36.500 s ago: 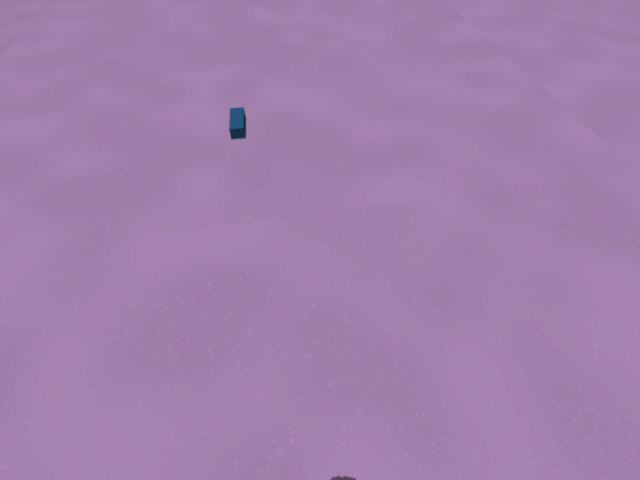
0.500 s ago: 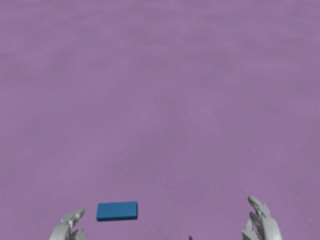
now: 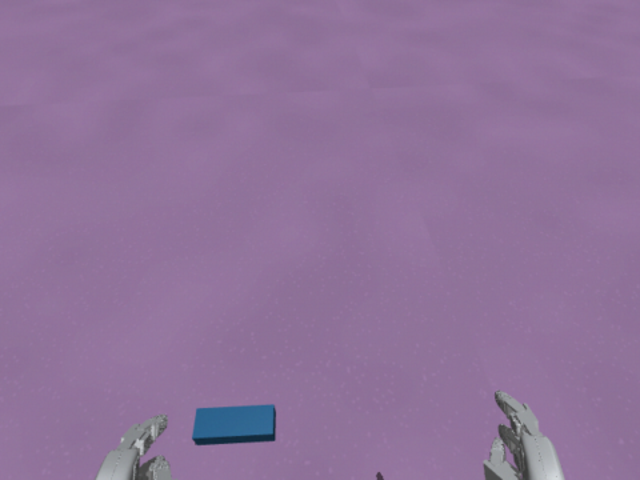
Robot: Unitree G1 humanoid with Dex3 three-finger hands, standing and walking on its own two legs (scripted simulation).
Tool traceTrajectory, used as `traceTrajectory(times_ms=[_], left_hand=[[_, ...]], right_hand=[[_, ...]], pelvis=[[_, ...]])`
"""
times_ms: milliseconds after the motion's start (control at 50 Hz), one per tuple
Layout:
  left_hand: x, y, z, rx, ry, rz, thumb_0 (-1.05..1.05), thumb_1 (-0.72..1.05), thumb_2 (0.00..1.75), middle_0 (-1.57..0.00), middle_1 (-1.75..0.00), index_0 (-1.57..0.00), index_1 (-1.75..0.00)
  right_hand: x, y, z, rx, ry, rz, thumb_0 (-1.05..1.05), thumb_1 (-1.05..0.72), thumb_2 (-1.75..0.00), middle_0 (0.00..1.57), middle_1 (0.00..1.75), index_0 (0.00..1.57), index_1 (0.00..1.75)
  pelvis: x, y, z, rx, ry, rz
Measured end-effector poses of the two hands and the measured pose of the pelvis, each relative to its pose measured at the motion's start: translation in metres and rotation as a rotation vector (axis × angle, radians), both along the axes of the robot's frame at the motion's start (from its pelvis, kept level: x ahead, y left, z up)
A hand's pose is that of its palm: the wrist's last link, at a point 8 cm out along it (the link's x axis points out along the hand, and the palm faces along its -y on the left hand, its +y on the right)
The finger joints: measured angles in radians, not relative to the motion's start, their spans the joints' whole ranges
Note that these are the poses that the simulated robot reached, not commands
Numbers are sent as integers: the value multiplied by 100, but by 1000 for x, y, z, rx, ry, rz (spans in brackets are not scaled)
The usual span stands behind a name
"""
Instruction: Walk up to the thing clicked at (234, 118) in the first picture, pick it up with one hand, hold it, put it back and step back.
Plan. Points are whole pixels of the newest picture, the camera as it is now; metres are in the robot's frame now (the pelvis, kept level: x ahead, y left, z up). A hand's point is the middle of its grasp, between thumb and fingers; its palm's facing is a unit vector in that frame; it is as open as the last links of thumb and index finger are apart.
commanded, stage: home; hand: left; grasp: from above
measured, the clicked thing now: (235, 424) +0.43 +0.23 -0.68
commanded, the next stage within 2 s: stand in 0.64 s
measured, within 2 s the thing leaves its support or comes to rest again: neither
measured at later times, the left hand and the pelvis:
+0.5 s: hand out of the picture +0.15 +0.18 -0.04, palm faces +0.04 -0.98 -0.20, open 7.4 cm; pelvis -0.01 +0.00 +0.00, yaw +0 degrees
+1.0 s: hand out of the picture +0.12 +0.22 -0.10, palm faces +0.02 -0.94 -0.33, open 7.4 cm; pelvis -0.01 +0.00 +0.03, yaw +0 degrees
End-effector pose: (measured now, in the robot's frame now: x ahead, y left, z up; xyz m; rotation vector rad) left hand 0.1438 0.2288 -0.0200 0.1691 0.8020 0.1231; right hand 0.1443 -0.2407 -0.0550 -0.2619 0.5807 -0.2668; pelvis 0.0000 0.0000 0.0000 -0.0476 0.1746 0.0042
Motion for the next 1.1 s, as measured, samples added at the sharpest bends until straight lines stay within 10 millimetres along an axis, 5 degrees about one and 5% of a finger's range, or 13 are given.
traceTrajectory(times_ms=[740, 840, 1100], left_hand=[[-6, -5, 1, 5, 0, 2, 1, 90, 90, -20, -30, -20, -30], [-2, 9, -24, 104, 2, -38, 1, 90, 90, -20, -30, -20, -30], [-59, 47, -48, 126, 268, 58, 1, 90, 90, -20, -30, -20, -30]], right_hand=[[-5, -4, -2, 12, -6, 3, 1, -90, -90, 21, 30, 20, 30], [-13, -14, -19, -38, 267, 136, 1, -90, -90, 21, 30, 20, 30], [-67, -38, -17, 17, 531, 9, 1, -90, -90, 21, 30, 20, 30]], pelvis=[[-6, -5, -2, 4, 0, 2], [-12, -8, 11, 40, -97, -7], [-5, 0, 40, 47, -191, -9]])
